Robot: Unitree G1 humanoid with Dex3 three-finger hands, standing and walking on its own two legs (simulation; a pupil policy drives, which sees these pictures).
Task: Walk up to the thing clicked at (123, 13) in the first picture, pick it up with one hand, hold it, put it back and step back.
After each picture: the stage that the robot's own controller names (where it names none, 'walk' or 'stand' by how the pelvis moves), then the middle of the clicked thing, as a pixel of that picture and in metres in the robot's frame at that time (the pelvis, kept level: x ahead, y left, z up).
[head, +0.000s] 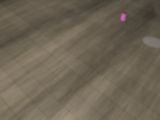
stand; (123, 16) +1.99 -0.63 -0.72
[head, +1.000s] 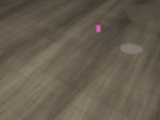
walk; (98, 27) +1.95 -0.13 -0.70
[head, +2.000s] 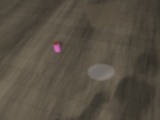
walk; (57, 46) +1.30 +0.35 -0.72
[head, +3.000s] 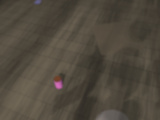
walk; (58, 82) +0.83 +0.28 -0.72
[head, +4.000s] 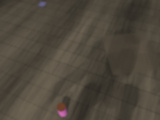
walk; (62, 109) +0.52 +0.21 -0.70
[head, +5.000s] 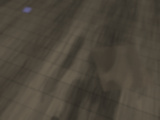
stand; out of the picture +0.36 +0.19 -0.70
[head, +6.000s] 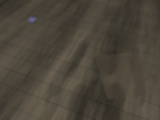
stand; out of the picture +0.35 +0.17 -0.72
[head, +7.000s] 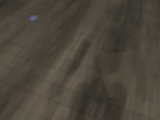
stand; out of the picture +0.35 +0.18 -0.73
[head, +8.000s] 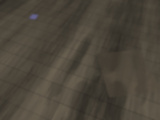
stand; out of the picture +0.34 +0.17 -0.73
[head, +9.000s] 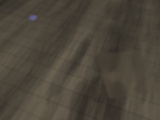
stand; out of the picture +0.33 +0.18 -0.73
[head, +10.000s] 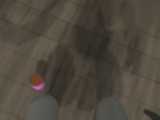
go down; (37, 81) +0.39 +0.21 -0.45
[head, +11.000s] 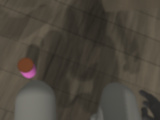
go down; (27, 68) +0.42 +0.23 -0.32
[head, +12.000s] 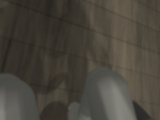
close in; out of the picture +0.39 +0.27 -0.23
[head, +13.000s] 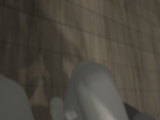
close; out of the picture +0.39 +0.28 -0.22
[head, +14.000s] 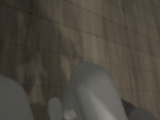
lift; out of the picture +0.38 +0.29 -0.22
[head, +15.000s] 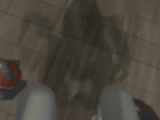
lift; (11, 80) +0.32 +0.24 -0.07
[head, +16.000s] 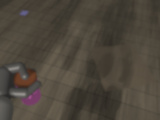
hold; (28, 87) +0.34 +0.18 +0.03
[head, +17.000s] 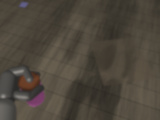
hold; (32, 89) +0.33 +0.17 -0.01
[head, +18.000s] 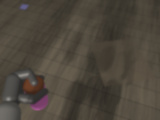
hold; (36, 93) +0.33 +0.16 -0.02
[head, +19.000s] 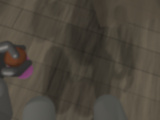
crouch; (20, 64) +0.41 +0.20 -0.10
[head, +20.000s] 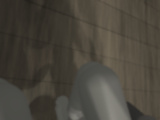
lower; out of the picture +0.40 +0.28 -0.23
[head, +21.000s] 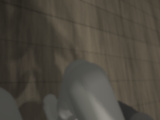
lower; out of the picture +0.42 +0.30 -0.22
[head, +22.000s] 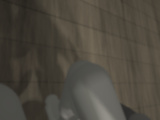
lower; out of the picture +0.41 +0.30 -0.22
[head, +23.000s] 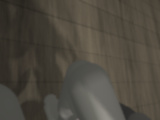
lower; out of the picture +0.41 +0.30 -0.23
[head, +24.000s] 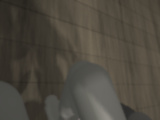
loosen; out of the picture +0.40 +0.30 -0.23
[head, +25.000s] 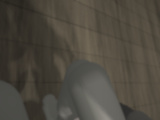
withdraw; out of the picture +0.39 +0.29 -0.23
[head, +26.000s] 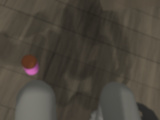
walk; (30, 65) +0.43 +0.23 -0.33
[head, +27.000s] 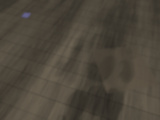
stand; out of the picture +0.36 +0.16 -0.66
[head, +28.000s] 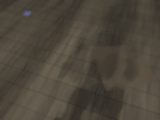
stand; out of the picture +0.38 +0.18 -0.67
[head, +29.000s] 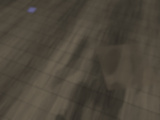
stand; out of the picture +0.38 +0.17 -0.69
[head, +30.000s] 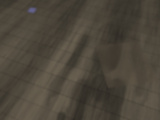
walk; out of the picture +0.40 +0.17 -0.72
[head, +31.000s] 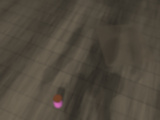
walk; (57, 101) +0.51 +0.16 -0.71
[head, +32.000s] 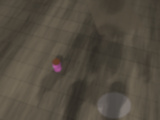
walk; (56, 65) +0.79 +0.23 -0.69
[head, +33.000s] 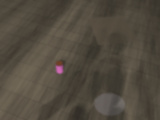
stand; (59, 67) +0.98 +0.19 -0.70
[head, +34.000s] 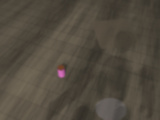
stand; (61, 71) +0.96 +0.19 -0.73
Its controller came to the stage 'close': yes
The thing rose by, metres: 0.70
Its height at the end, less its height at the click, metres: +0.00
